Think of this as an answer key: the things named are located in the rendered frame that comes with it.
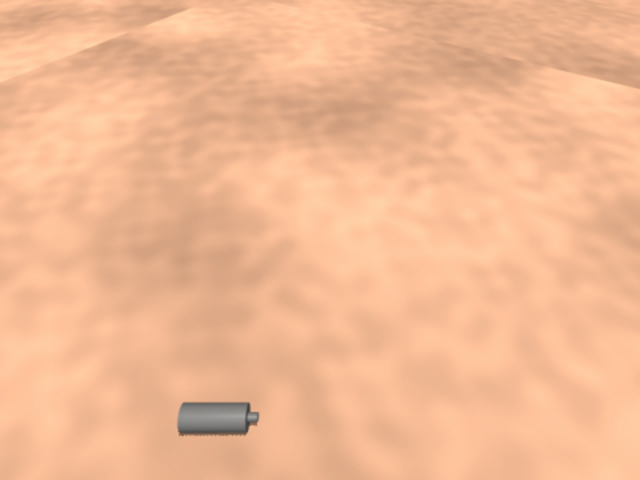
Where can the bottle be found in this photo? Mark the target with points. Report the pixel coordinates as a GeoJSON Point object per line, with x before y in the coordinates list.
{"type": "Point", "coordinates": [215, 417]}

